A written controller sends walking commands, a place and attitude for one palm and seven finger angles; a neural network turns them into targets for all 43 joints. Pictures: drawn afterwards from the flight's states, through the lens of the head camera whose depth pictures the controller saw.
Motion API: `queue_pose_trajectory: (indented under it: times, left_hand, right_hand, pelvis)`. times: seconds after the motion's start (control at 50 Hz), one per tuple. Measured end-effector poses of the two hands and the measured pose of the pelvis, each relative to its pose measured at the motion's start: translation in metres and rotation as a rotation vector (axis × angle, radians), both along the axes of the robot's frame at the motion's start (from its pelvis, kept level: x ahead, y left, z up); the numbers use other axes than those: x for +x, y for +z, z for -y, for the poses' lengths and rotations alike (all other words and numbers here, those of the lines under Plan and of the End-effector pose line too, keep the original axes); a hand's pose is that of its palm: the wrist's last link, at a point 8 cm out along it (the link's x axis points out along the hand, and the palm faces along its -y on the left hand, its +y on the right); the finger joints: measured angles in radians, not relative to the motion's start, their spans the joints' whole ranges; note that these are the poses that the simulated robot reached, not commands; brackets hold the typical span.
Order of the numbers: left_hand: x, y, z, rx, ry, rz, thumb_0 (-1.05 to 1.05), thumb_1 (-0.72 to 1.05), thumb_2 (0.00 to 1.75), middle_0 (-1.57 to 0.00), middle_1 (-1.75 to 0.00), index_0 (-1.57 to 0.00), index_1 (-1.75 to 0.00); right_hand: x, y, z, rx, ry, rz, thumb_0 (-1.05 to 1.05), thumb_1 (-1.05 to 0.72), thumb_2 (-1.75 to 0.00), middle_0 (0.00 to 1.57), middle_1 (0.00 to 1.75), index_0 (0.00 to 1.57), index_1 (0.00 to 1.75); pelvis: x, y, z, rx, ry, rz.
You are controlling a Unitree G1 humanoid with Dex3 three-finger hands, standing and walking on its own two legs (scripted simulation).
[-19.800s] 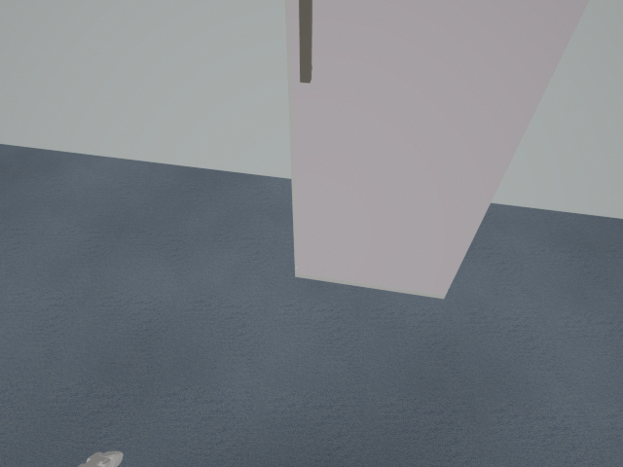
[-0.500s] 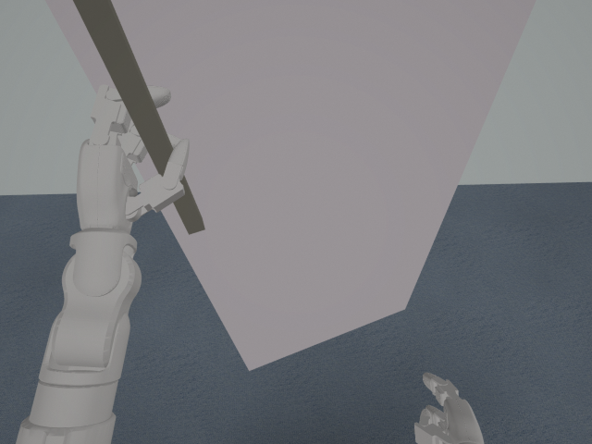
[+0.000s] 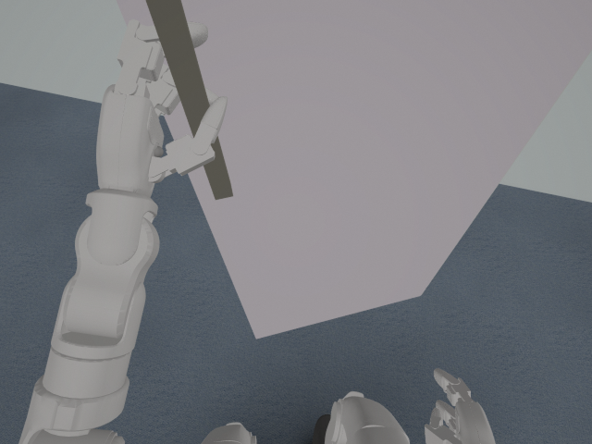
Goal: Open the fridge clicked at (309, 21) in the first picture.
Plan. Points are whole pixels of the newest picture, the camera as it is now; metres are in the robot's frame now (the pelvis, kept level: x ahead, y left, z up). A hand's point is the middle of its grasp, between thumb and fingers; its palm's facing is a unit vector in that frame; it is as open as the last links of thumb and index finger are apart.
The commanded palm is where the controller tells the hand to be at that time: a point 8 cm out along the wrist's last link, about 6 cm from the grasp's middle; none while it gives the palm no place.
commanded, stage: walk backward, drawing the door open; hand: left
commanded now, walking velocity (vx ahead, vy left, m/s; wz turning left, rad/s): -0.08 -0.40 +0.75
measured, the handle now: (181, 47) +0.41 +0.09 +0.29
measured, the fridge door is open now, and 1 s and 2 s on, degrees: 32 55 75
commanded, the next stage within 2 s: stop walking and hold the door back in 1.32 s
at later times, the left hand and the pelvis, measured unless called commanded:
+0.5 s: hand (255, 191) +0.30 +0.03 +0.24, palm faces +0.45 -0.87 -0.22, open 7.5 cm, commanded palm +0.24 +0.07 +0.24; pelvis +0.04 -0.23 +0.01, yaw +28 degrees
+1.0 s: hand (355, 277) +0.22 -0.04 +0.24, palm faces +0.88 -0.42 -0.22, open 6.9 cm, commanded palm +0.15 -0.04 +0.24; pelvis +0.15 -0.41 +0.01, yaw +49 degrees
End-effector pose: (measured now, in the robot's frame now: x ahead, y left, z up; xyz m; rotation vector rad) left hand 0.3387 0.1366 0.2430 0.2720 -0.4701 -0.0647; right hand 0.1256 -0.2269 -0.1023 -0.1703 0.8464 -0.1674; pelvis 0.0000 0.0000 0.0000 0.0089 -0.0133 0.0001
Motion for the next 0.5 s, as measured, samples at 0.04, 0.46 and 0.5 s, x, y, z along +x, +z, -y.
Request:
queue_pose_trajectory:
  times: [0.04,0.46,0.5]
  left_hand:
    - [-0.005,0.0,0.002,0.003,0.016,-0.001,-0.15,0.63,0.68,-0.42,-1.4,-0.11,-1.05]
    - [-0.078,-0.005,0.058,-0.041,0.398,0.069,-0.16,0.6,0.81,-0.55,-1.4,-0.1,-1.15]
    - [-0.085,-0.004,0.065,-0.047,0.467,0.064,-0.15,0.61,0.82,-0.54,-1.4,-0.11,-1.17]
  right_hand:
    - [0.01,-0.001,0.005,0.023,0.052,-0.027,0.01,-0.91,-0.9,0.2,0.3,0.2,0.3]
    - [0.184,0.022,0.089,0.013,0.521,0.084,0.01,-0.91,-0.9,0.19,0.3,0.19,0.3]
    - [0.193,0.018,0.095,0.037,0.57,0.069,0.01,-0.91,-0.9,0.2,0.3,0.2,0.3]
  pelvis:
    - [-0.005,0.004,0.018,-0.007,0.056,0.008]
    - [0.029,0.009,0.206,-0.027,0.445,0.005]
    - [0.04,0.009,0.229,-0.044,0.49,0.007]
